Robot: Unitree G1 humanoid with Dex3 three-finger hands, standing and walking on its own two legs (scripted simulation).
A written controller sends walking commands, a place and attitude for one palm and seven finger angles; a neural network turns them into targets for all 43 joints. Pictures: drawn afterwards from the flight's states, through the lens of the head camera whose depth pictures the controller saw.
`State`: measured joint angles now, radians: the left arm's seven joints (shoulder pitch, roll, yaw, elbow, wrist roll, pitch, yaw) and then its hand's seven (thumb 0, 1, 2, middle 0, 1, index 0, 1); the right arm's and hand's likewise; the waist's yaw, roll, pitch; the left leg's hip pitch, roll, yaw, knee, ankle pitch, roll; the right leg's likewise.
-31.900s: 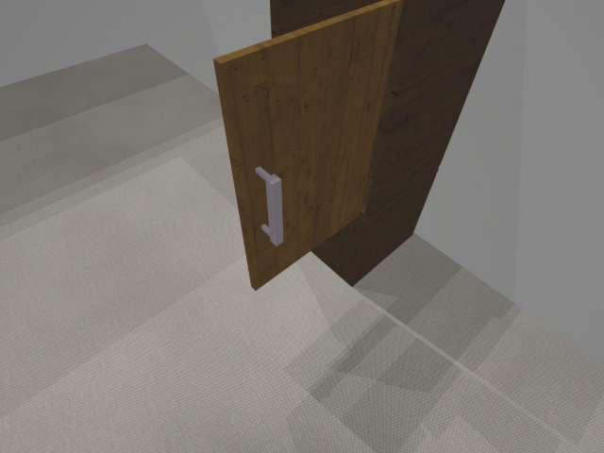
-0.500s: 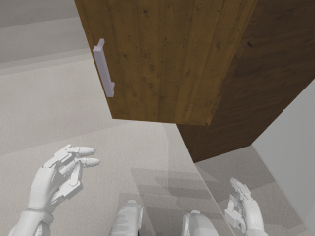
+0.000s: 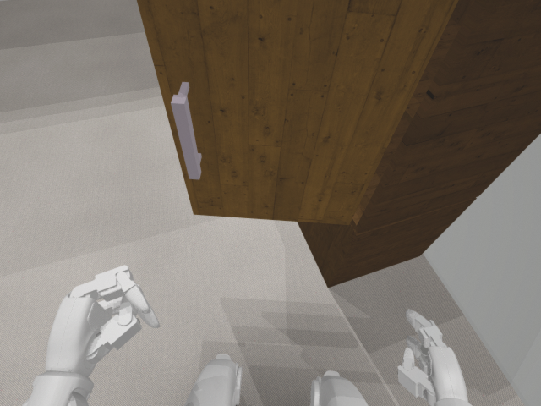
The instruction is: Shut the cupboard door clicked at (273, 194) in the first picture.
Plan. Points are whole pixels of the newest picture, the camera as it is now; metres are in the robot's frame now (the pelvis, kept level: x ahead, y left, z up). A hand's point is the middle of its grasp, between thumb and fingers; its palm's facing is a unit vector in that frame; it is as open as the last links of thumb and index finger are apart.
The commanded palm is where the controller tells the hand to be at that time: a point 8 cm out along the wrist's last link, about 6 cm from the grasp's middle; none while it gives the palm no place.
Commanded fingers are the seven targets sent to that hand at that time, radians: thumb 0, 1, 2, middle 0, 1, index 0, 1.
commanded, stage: raise the hand and make a fist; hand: left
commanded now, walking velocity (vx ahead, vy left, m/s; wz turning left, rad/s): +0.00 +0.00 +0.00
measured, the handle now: (190, 134) +0.53 +0.19 +0.06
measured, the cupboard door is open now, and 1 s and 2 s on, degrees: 68 68 68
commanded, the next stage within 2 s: bring the fist close to the handle in 0.76 s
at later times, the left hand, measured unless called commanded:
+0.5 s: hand (143, 303) +0.23 +0.18 +0.06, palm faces +0.01 -1.00 -0.02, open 3.1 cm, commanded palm +0.21 +0.23 +0.06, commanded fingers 0.00 0.90 0.90 -1.30 -1.50 -1.30 -1.50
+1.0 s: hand (155, 298) +0.24 +0.17 +0.06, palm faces +0.01 -1.00 -0.04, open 3.1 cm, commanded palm +0.24 +0.22 +0.06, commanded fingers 0.00 0.90 0.90 -1.30 -1.50 -1.30 -1.50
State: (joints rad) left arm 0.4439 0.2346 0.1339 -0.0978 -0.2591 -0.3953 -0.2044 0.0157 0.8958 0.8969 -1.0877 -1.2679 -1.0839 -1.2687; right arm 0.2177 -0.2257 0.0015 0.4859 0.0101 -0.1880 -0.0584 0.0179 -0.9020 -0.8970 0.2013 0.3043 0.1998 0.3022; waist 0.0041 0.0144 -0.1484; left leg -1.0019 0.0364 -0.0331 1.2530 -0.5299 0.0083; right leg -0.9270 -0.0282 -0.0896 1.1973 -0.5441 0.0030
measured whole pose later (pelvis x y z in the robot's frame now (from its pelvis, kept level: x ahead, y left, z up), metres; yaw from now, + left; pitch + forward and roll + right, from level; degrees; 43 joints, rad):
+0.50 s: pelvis +0.01 -0.01 +0.01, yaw +0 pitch +16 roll -3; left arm 0.39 0.24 0.15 -0.06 -0.28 -0.36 -0.23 0.02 0.90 0.90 -1.30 -1.50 -1.29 -1.50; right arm 0.26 -0.23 0.02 0.49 0.01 -0.16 -0.05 0.02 -0.90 -0.90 0.20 0.30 0.20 0.30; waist 0.00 0.03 -0.15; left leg -0.96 0.04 -0.04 1.22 -0.53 0.00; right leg -0.89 -0.02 -0.09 1.17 -0.55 0.00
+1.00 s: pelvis +0.00 -0.02 +0.00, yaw +0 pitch +15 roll -2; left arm 0.32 0.23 0.13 -0.01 -0.26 -0.39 -0.22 0.02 0.89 0.90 -1.30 -1.50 -1.30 -1.50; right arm 0.24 -0.24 0.02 0.49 0.01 -0.16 -0.06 0.02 -0.90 -0.90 0.20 0.30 0.20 0.30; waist 0.01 0.03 -0.15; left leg -0.98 0.04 -0.04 1.23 -0.53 -0.01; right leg -0.91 -0.02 -0.10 1.20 -0.56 -0.02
